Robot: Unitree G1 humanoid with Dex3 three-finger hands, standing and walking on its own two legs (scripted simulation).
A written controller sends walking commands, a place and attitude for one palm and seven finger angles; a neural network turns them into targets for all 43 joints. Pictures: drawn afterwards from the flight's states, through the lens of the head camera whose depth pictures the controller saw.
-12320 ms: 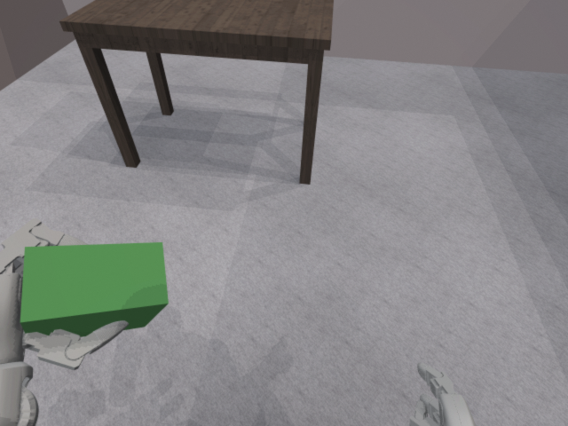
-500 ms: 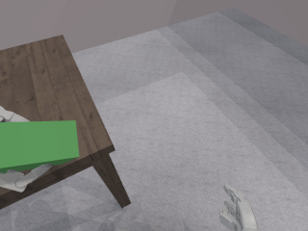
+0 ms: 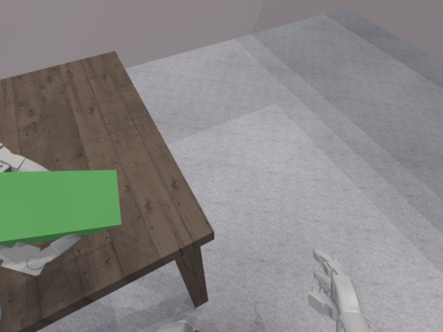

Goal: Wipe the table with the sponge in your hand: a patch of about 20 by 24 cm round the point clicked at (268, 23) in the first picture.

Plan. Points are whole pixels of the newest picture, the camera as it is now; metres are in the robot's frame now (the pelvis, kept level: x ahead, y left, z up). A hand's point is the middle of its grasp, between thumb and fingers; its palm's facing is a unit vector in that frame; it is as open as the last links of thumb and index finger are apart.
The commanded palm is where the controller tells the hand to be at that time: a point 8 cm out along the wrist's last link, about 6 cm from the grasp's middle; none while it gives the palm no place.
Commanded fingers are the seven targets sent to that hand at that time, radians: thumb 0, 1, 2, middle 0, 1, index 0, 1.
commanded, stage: shuffle to correct the standing spot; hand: left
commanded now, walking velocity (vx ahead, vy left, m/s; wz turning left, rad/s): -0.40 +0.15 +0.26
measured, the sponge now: (72, 208) +0.24 +0.21 +0.16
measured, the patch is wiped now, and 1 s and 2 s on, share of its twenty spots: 0.00 0.00 0.00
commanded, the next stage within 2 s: come to a stop and stand still in 0.16 s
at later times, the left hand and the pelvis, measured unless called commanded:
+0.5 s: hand out of the picture +0.13 +0.34 +0.21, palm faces +0.46 -0.81 -0.37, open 10.2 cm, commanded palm +0.08 +0.38 +0.19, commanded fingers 0.00 0.10 1.30 -1.20 -1.60 -1.20 -1.60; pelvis -0.07 +0.09 +0.02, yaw +3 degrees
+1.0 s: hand out of the picture +0.10 +0.37 +0.19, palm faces +0.47 -0.75 -0.46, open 10.2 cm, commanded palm +0.03 +0.38 +0.19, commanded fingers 0.00 0.10 1.30 -1.20 -1.60 -1.20 -1.60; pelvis -0.11 +0.09 +0.01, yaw +4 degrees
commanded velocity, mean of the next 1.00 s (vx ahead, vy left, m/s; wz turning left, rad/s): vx -0.01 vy -0.04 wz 0.05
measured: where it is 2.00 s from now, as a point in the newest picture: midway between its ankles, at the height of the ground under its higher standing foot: outside the picture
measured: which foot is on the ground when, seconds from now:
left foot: down 0.00-0.04, up 0.06-0.24, down 0.26-0.66, up 0.68-0.86, down 0.88-1.00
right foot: down 0.00-0.28, up 0.30-0.58, down 0.60-1.00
